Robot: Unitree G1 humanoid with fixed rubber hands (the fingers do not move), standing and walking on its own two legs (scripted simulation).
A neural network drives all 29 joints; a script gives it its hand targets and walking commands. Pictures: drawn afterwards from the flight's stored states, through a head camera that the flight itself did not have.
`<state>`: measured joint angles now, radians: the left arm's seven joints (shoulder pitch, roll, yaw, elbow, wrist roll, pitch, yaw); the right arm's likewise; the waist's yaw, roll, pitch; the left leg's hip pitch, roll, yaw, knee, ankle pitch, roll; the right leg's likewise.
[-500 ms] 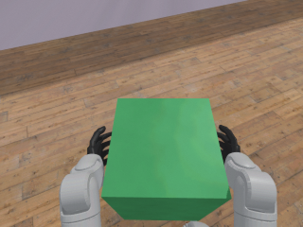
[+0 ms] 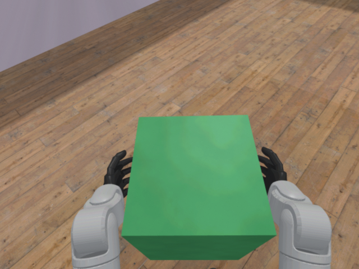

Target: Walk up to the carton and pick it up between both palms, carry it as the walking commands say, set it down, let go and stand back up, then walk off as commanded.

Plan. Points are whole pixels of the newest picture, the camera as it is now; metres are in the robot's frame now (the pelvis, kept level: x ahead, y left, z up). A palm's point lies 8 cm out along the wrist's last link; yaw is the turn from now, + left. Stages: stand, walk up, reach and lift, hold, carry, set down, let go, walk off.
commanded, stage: carry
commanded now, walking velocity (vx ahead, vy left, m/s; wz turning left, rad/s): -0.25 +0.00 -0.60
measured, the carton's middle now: (193, 195) +0.28 +0.00 +0.01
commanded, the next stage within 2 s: none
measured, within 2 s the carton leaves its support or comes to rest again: neither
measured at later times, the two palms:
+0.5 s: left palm out of the picture +0.12 +0.07 +0.08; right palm out of the picture +0.02 -0.23 +0.08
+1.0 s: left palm out of the picture -0.03 +0.09 +0.08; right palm out of the picture -0.19 -0.18 +0.09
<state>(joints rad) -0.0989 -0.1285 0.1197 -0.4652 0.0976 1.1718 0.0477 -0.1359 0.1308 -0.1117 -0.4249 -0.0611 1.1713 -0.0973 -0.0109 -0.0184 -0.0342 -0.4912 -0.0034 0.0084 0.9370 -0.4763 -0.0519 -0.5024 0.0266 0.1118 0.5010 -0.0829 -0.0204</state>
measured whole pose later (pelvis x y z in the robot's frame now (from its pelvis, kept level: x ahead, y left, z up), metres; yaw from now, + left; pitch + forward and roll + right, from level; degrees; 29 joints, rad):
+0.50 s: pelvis -0.19 +0.01 -0.01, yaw -19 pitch +4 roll -2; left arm -0.17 -0.13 0.13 -0.41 0.08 1.20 0.07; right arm -0.13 0.13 -0.13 -0.41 -0.10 1.18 -0.07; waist 0.01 0.03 -0.05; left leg -0.48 0.22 0.23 0.64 -0.21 -0.02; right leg -0.28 -0.01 -0.06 0.56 -0.33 0.01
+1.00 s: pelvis -0.34 +0.08 +0.00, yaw -31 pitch +5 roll -1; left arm -0.10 -0.13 0.12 -0.40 0.09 1.19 0.06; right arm -0.08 0.13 -0.10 -0.37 -0.09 1.16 -0.08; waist 0.01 -0.03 -0.09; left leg -0.30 0.00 0.05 0.51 -0.29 0.03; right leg -0.59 0.06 0.06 0.64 -0.28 0.03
